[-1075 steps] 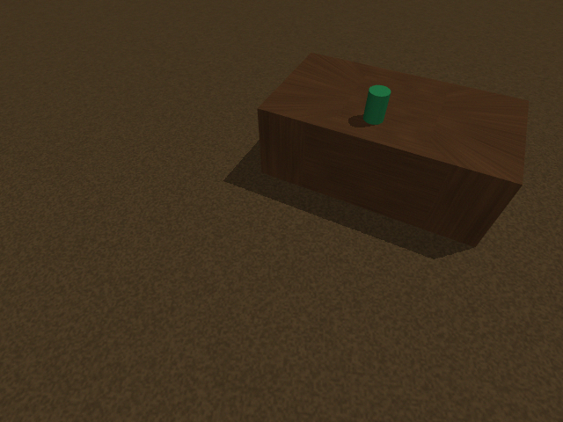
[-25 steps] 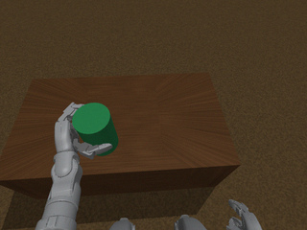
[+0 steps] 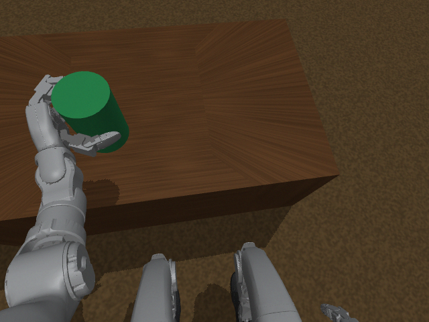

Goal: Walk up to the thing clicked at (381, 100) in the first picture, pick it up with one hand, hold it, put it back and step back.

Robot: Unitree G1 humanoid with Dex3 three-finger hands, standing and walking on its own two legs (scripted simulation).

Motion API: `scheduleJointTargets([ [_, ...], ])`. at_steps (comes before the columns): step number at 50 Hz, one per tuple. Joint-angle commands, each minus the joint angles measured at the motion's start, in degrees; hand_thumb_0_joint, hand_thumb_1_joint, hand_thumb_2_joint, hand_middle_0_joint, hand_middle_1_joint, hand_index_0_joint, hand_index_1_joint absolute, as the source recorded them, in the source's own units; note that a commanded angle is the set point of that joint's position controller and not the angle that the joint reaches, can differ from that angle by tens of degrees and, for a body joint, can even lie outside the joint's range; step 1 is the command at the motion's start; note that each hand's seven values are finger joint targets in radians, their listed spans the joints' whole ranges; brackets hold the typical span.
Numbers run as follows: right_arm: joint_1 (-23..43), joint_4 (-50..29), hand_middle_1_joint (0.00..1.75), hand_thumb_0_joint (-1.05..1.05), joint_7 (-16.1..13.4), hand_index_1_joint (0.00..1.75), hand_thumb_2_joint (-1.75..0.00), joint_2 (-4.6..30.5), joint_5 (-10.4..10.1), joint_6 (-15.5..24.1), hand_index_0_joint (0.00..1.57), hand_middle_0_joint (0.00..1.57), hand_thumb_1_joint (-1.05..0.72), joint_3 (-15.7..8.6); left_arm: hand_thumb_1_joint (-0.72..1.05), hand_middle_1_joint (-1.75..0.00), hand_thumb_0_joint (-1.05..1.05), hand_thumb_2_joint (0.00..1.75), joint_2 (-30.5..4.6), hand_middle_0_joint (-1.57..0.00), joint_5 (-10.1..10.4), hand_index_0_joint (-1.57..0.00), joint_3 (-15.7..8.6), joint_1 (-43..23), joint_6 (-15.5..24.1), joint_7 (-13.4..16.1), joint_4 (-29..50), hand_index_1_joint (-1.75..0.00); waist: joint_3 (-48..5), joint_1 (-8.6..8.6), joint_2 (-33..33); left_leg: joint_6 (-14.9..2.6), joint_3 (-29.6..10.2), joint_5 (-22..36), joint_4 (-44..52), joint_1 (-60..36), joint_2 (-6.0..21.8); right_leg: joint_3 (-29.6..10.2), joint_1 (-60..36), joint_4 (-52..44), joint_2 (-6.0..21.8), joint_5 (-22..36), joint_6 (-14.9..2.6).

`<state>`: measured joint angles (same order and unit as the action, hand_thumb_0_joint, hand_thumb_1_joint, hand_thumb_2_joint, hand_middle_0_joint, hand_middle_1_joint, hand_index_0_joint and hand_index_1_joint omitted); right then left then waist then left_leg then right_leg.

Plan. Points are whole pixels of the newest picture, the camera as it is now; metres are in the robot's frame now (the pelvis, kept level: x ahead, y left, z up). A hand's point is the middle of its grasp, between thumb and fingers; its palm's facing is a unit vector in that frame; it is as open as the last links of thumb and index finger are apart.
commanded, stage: crouch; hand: left
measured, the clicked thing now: (95, 116) +0.48 +0.18 +0.02
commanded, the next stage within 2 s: lower in 0.56 s
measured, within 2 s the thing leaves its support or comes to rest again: rests again in 1.92 s
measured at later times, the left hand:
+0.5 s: hand (88, 123) +0.50 +0.22 -0.04, palm faces +0.24 -0.97 -0.01, open 11.8 cm
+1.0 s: hand (99, 133) +0.51 +0.22 -0.10, palm faces +0.25 -0.97 -0.02, open 11.8 cm
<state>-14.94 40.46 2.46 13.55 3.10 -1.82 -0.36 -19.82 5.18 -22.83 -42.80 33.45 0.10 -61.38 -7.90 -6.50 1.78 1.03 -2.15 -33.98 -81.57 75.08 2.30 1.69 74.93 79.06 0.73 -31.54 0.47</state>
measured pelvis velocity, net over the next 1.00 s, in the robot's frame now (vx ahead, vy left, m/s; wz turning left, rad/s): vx -0.03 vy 0.00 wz -0.03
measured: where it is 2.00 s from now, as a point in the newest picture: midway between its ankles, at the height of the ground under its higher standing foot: (208, 320)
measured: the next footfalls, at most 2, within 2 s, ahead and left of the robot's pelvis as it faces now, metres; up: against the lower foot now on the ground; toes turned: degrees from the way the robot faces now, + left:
none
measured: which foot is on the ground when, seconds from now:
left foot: down 0.00-1.00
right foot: down 0.00-1.00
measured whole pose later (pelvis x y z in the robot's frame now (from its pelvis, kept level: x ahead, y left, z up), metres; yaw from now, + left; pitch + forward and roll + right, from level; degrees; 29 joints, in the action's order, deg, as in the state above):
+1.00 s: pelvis -0.03 +0.00 -0.11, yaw -2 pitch +36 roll -4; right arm -13.2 38.6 2.6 14.4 4.3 -1.8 2.7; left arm -30.0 1.3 -28.9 -54.6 31.7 -2.2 -66.4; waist -8.8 -10.8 0.8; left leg 1.1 -4.2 -38.0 -104.2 102.6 2.3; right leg 2.6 101.9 100.4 0.4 -34.7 0.5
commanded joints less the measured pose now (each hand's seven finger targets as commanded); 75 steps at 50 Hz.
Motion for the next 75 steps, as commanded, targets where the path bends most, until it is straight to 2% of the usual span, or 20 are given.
scheduleJointTargets([
  [1,-7.39,-4.12,0.30,0.00,-0.13,0.30,-0.90,10.51,-0.07,0.98,0.20,0.20,-0.90,-3.24,-0.03,-1.32,0.00,1.18,-12.65,-1.18,-0.04,-1.21,-3.76,-17.53,4.06,0.22,9.51,-1.32,-32.62,-1.11,-2.20,-2.84,-0.10,19.89,5.49,-10.64,-1.47,-0.52,-22.20,-7.35,-1.06,22.67,-1.65],
  [6,-7.54,-3.29,0.30,0.00,-0.06,0.30,-0.91,10.47,0.34,0.47,0.20,0.20,-0.92,-3.04,0.00,-1.31,0.00,1.17,-18.83,-1.18,-1.59,-1.20,-6.56,-22.89,5.56,0.16,12.76,-1.31,-35.97,-1.20,2.28,-3.02,0.16,18.96,2.17,-9.54,-1.17,-2.14,-18.35,-4.75,-0.92,21.10,-1.66],
  [7,-7.39,-3.31,0.30,0.00,-0.01,0.30,-0.91,10.63,0.45,0.43,0.20,0.20,-0.92,-3.03,-0.01,-1.31,0.00,1.16,-17.32,-1.19,-1.78,-1.20,-5.30,-23.26,5.47,-0.20,11.36,-1.31,-34.77,-1.64,4.00,-2.59,-0.32,18.46,2.64,-10.85,-1.19,-1.06,-14.81,-3.85,-1.14,19.03,-2.18],
  [9,-7.77,-3.20,0.30,0.00,0.07,0.30,-0.91,10.79,0.83,0.38,0.20,0.20,-0.92,-2.84,-0.01,-1.30,0.00,1.15,-19.27,-1.18,-2.22,-1.19,-5.75,-26.45,5.85,-0.16,13.39,-1.30,-35.99,-1.43,7.96,-2.04,-0.90,19.61,2.22,-13.23,-0.87,-0.12,-10.89,-2.45,-1.38,17.78,-2.71],
  [10,-7.60,-2.84,0.30,0.00,0.03,0.30,-0.91,11.00,0.86,0.44,0.20,0.20,-0.92,-2.90,0.00,-1.30,0.00,1.17,-18.14,-1.19,-2.37,-1.20,-4.77,-25.72,5.36,-0.46,10.69,-1.31,-35.46,-1.64,8.52,-1.90,-1.18,19.53,1.76,-13.99,-0.63,0.07,-8.57,-2.00,-1.44,17.08,-2.88],
  [12,-7.20,-2.95,0.30,0.00,0.05,0.30,-0.91,11.01,1.02,0.42,0.20,0.20,-0.92,-2.73,-0.01,-1.32,0.00,1.19,-17.17,-1.21,-2.64,-1.22,-3.17,-27.28,5.11,-1.15,9.37,-1.33,-34.00,-2.64,9.72,-1.60,-1.44,15.08,1.86,-12.38,-0.37,0.25,-5.44,-1.76,-1.51,12.82,-3.07],
  [15,-7.27,-3.10,0.30,0.00,-0.29,0.30,-0.91,11.48,0.86,0.34,0.20,0.20,-0.92,-2.66,-0.05,-1.36,0.00,1.21,-19.48,-1.24,-2.29,-1.26,-4.19,-29.08,4.10,-1.40,10.05,-1.37,-35.37,-2.25,9.67,-1.44,-1.60,12.18,1.77,-11.49,-0.30,0.36,-5.56,-1.50,-1.67,10.45,-3.03],
  [18,-7.34,-3.42,0.30,0.00,-0.43,0.30,-0.91,11.53,0.61,0.52,0.20,0.20,-0.91,-2.50,-0.05,-1.38,0.00,1.23,-18.50,-1.25,-1.79,-1.27,-3.27,-30.31,2.90,-1.84,9.41,-1.39,-35.68,-3.12,8.68,-1.52,-1.71,10.74,1.35,-10.17,-0.28,0.43,-6.03,-1.57,-1.71,9.40,-2.81],
  [25,-7.50,-2.94,0.30,0.00,-0.97,0.30,-0.91,11.99,0.55,0.83,0.20,0.20,-0.91,-2.00,-0.05,-1.38,0.00,1.23,-21.22,-1.25,-2.15,-1.26,-4.87,-30.75,1.83,-1.36,7.42,-1.39,-33.76,-3.36,7.27,-2.02,-1.76,11.11,-1.56,-4.79,-0.46,0.66,-2.97,1.29,-1.42,10.16,-2.73],
  [27,-7.67,-3.02,0.30,0.00,-0.92,0.30,-0.91,11.75,0.59,0.77,0.20,0.20,-0.92,-1.79,-0.06,-1.38,0.00,1.22,-22.29,-1.26,-2.27,-1.27,-6.14,-31.61,1.99,-1.02,7.63,-1.39,-35.04,-3.04,7.47,-2.11,-1.83,12.07,-2.15,-5.01,-0.51,0.64,-3.03,1.93,-1.44,10.75,-2.80],
  [29,-8.01,-3.31,0.30,0.00,-0.72,0.30,-0.91,11.57,0.75,0.80,0.20,0.20,-0.92,-1.46,-0.04,-1.38,0.00,1.22,-22.00,-1.26,-2.73,-1.27,-5.55,-31.45,1.96,-1.25,8.30,-1.39,-37.92,-3.04,7.64,-2.43,-1.29,16.14,-3.80,-5.13,-0.54,0.36,-4.58,2.85,-1.49,14.87,-2.63],
  [33,-8.56,-3.43,0.30,0.00,-0.60,0.30,-0.91,11.49,0.96,0.57,0.20,0.20,-0.93,-1.18,-0.05,-1.38,0.00,1.22,-22.76,-1.26,-3.19,-1.26,-6.15,-31.93,1.54,-1.29,7.51,-1.39,-37.96,-3.29,8.83,-2.28,-1.49,16.68,-4.77,-4.01,-0.58,0.53,-3.16,4.27,-1.47,15.02,-2.80],
  [40,-8.38,-3.35,0.30,0.00,-0.40,0.30,-0.91,11.97,1.09,0.70,0.20,0.20,-0.93,-1.09,-0.02,-1.37,0.00,1.19,-21.23,-1.29,-3.30,-1.29,-5.42,-31.30,1.84,-1.60,3.06,-1.39,-32.29,-4.47,8.44,-1.82,-2.41,8.54,-6.56,1.71,-0.37,1.48,6.08,7.38,-1.50,6.94,-3.08],
  [44,-8.50,-4.02,0.30,0.00,-0.37,0.30,-0.91,12.25,1.23,0.76,0.20,0.20,-0.93,-0.85,0.00,-1.38,0.00,1.19,-24.42,-1.31,-3.19,-1.31,-6.19,-34.77,2.88,-2.06,8.81,-1.40,-40.09,-3.44,10.17,-1.84,-2.08,11.80,-8.74,-0.69,-0.46,1.17,4.78,9.42,-1.60,9.57,-3.03],
  [52,-9.84,-2.39,0.30,0.00,-0.61,0.30,-0.91,12.75,1.78,0.25,0.20,0.20,-0.94,-0.42,0.00,-1.36,0.00,1.21,-27.01,-1.27,-3.68,-1.26,-7.50,-37.44,2.22,-1.85,8.21,-1.39,-43.39,-3.80,13.47,-1.70,-1.73,15.87,-13.02,-0.49,-0.46,0.96,7.00,13.36,-1.40,12.53,-3.07],
  [55,-9.33,-2.16,0.30,0.00,-0.65,0.30,-0.91,12.88,1.64,0.04,0.20,0.20,-0.93,-0.32,0.01,-1.35,0.00,1.20,-26.58,-1.26,-3.96,-1.25,-7.72,-34.61,1.48,-2.12,3.41,-1.38,-38.69,-4.45,10.74,-1.92,-1.63,11.52,-13.55,4.13,-0.57,1.11,8.61,13.66,-1.38,9.44,-2.88],
  [63,-9.43,-2.93,0.30,0.00,-0.67,0.30,-0.91,13.04,1.69,-0.29,0.20,0.20,-0.93,0.00,-0.01,-1.37,0.00,1.20,-28.49,-1.27,-3.65,-1.27,-8.99,-36.42,0.41,-3.11,3.91,-1.39,-38.42,-5.07,7.37,-2.62,-0.63,8.88,-17.34,11.80,-0.69,0.29,7.18,15.20,-1.38,8.87,-2.17],
  [71,-9.07,-3.35,0.30,0.00,-0.79,0.30,-0.91,13.66,1.81,-0.53,0.20,0.20,-0.93,0.01,-0.02,-1.37,0.00,1.21,-29.37,-1.28,-3.90,-1.27,-8.45,-40.64,-0.05,-3.42,6.96,-1.39,-40.04,-5.08,12.61,-1.81,-1.38,8.02,-17.84,8.52,-0.47,1.59,13.39,18.65,-1.34,6.55,-2.87],
  [72,-9.62,-3.28,0.30,0.00,-0.86,0.30,-0.91,13.67,1.86,-0.66,0.20,0.20,-0.93,0.14,-0.02,-1.37,0.00,1.20,-29.19,-1.28,-4.12,-1.28,-8.13,-40.49,-0.35,-3.32,5.27,-1.39,-39.10,-5.78,12.09,-1.86,-1.27,7.13,-18.19,10.04,-0.56,1.66,13.03,18.56,-1.41,6.08,-2.76],
  [75,-9.90,-3.01,0.30,0.00,-1.02,0.30,-0.91,13.48,2.06,-0.62,0.20,0.20,-0.93,0.26,-0.03,-1.35,0.00,1.19,-30.94,-1.25,-4.43,-1.25,-8.88,-41.42,-0.56,-3.07,7.12,-1.37,-40.83,-5.11,11.69,-2.15,-0.34,7.81,-19.75,11.88,-0.72,0.95,10.53,18.82,-1.28,7.56,-2.45],
])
